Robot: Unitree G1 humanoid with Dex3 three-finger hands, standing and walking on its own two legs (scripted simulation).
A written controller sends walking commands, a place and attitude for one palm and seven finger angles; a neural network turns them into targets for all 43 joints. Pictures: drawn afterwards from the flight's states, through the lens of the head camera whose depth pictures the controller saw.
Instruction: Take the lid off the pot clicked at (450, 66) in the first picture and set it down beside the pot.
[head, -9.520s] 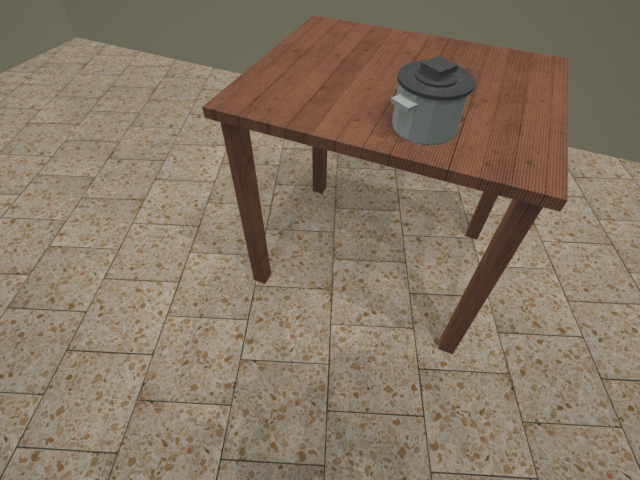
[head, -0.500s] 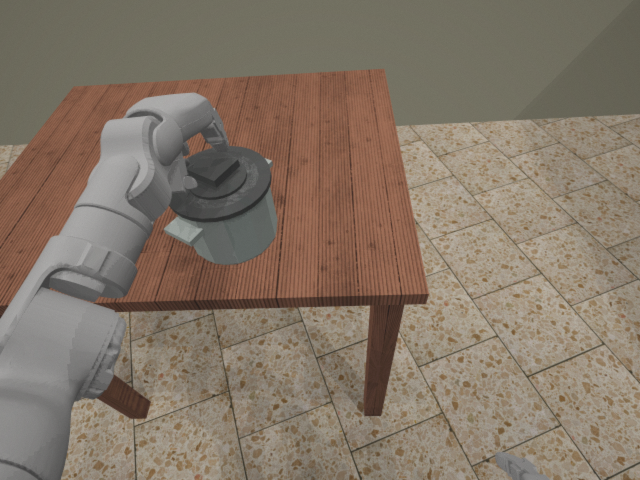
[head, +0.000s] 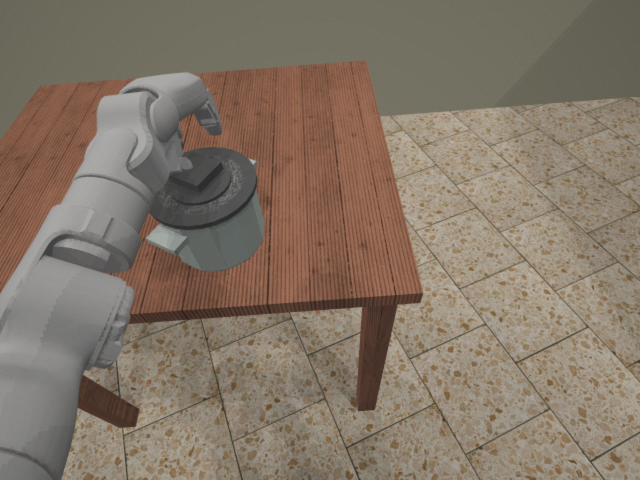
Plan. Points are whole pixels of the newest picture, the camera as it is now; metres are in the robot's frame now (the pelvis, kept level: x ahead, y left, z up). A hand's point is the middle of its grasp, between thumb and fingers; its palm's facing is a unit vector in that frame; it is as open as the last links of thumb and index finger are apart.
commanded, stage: move the open hand above the knob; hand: left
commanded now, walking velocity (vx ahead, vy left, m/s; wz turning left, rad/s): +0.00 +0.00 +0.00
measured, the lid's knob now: (195, 171) +0.50 +0.17 +0.11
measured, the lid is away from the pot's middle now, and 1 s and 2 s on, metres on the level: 0.00 0.00 0.00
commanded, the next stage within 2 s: lower the open fingers around the knob in 0.38 s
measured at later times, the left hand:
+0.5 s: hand (179, 144) +0.47 +0.16 +0.18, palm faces -0.32 -0.03 -0.95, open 9.9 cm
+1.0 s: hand (183, 169) +0.47 +0.16 +0.15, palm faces -0.42 -0.08 -0.90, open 9.9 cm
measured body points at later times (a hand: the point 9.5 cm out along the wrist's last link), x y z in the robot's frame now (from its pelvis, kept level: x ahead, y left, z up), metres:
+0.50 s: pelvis +0.00 +0.00 +0.00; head +0.03 -0.03 +0.45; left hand +0.48 +0.16 +0.23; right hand +0.09 -0.26 -0.14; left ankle -0.03 +0.09 -0.75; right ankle -0.01 -0.14 -0.75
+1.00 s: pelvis +0.00 +0.00 +0.00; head +0.04 -0.03 +0.44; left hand +0.48 +0.17 +0.20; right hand +0.06 -0.27 -0.14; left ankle -0.03 +0.09 -0.75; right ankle -0.01 -0.14 -0.75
